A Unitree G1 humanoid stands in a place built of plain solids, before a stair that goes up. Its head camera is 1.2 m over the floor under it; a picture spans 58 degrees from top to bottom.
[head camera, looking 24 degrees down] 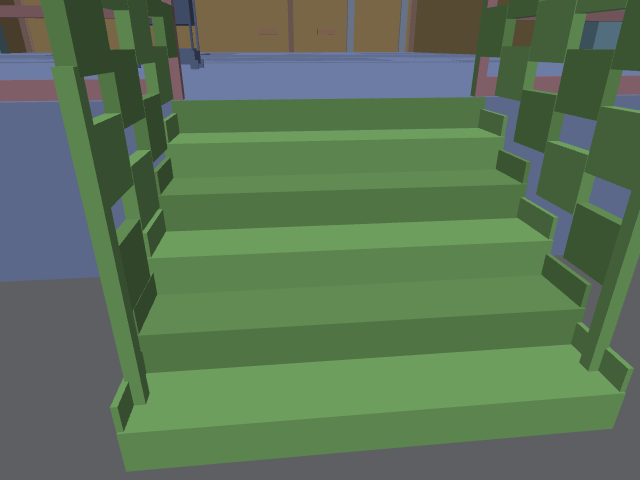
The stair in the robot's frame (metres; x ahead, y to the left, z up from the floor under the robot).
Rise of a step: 0.16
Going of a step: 0.26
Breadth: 1.62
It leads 6 degrees to the left of straight ahead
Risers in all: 6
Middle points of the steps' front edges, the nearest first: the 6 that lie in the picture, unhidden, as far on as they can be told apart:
1.01 -0.20 0.16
1.27 -0.18 0.32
1.53 -0.15 0.48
1.79 -0.12 0.64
2.05 -0.10 0.80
2.31 -0.07 0.96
